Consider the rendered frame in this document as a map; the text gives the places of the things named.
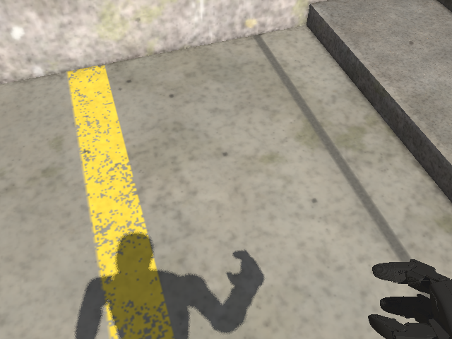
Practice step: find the robot right hand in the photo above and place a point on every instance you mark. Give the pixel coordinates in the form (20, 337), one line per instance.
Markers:
(434, 314)

